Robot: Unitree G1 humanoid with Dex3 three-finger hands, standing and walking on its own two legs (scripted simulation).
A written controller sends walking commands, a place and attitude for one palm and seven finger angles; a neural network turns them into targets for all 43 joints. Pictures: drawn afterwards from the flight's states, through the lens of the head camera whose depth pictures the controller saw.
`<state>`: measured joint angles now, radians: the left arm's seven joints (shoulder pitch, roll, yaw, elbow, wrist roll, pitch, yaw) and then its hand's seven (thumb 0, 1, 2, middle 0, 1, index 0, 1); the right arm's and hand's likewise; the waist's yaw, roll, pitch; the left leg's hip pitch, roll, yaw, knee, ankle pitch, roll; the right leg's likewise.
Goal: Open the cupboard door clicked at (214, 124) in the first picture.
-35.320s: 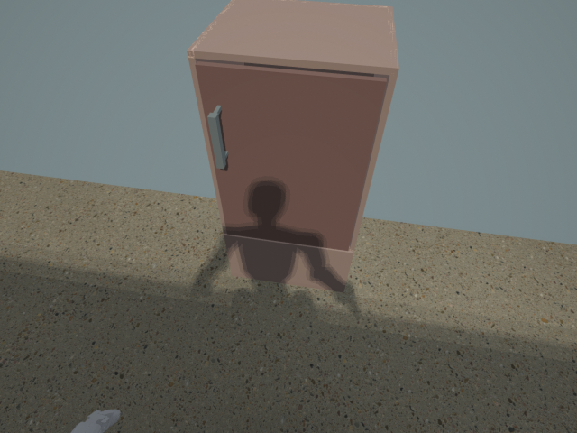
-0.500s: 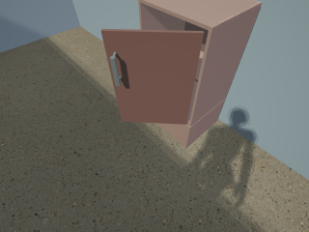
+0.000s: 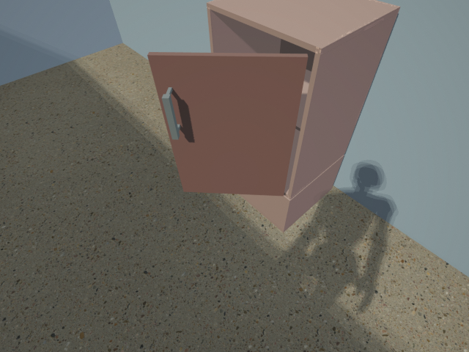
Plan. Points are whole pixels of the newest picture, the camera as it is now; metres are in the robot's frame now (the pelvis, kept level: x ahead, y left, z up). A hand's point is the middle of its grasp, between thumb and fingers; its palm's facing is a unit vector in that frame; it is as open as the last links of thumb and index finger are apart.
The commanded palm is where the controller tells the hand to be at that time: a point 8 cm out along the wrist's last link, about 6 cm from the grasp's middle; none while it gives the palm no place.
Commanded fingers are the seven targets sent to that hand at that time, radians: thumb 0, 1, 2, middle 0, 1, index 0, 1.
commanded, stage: come to a stop and stand still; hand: left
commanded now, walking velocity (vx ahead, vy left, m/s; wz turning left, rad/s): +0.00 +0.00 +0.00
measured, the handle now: (172, 114) +0.75 +0.24 -0.05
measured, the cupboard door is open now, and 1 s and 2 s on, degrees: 44 44 44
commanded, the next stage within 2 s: look again from close up in 0.34 s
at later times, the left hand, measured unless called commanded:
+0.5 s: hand out of the picture +0.00 +0.16 -0.17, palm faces +0.04 -0.98 -0.19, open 7.4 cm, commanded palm none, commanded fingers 0.00 0.90 0.90 -0.20 -0.30 -0.20 -0.30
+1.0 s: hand out of the picture +0.00 +0.16 -0.17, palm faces +0.04 -0.98 -0.19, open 7.4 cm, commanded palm none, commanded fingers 0.00 0.90 0.90 -0.20 -0.30 -0.20 -0.30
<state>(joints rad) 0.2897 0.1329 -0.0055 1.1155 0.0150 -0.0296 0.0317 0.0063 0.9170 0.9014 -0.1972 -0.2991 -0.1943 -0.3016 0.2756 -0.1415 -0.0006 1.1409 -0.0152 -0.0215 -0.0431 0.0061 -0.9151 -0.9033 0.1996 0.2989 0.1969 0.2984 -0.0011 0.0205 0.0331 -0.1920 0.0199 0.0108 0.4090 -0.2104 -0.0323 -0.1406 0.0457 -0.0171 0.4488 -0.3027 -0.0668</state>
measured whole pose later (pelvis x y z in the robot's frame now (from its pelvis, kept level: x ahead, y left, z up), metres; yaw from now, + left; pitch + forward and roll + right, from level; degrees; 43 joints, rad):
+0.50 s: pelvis +0.02 -0.01 +0.00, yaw +0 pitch +0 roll +1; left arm 0.31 0.12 -0.01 1.12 0.01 -0.03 0.03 0.00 0.91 0.90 -0.20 -0.30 -0.20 -0.30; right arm 0.26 -0.15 0.00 1.15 -0.01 -0.02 -0.05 0.00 -0.91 -0.90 0.20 0.30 0.20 0.30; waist 0.01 0.01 0.03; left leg -0.17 0.03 0.00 0.41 -0.24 -0.04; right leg -0.10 0.06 -0.02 0.42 -0.31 -0.08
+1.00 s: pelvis +0.02 +0.00 +0.00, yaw +0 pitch +0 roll +1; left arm 0.32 0.12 -0.01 1.12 0.01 -0.03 0.04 0.00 0.91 0.90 -0.20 -0.30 -0.19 -0.30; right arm 0.28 -0.13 0.01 1.16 -0.01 -0.02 -0.05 0.00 -0.91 -0.90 0.20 0.30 0.20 0.30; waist 0.00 0.00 0.03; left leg -0.16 0.03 0.01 0.41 -0.24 -0.04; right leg -0.10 0.05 -0.02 0.41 -0.31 -0.07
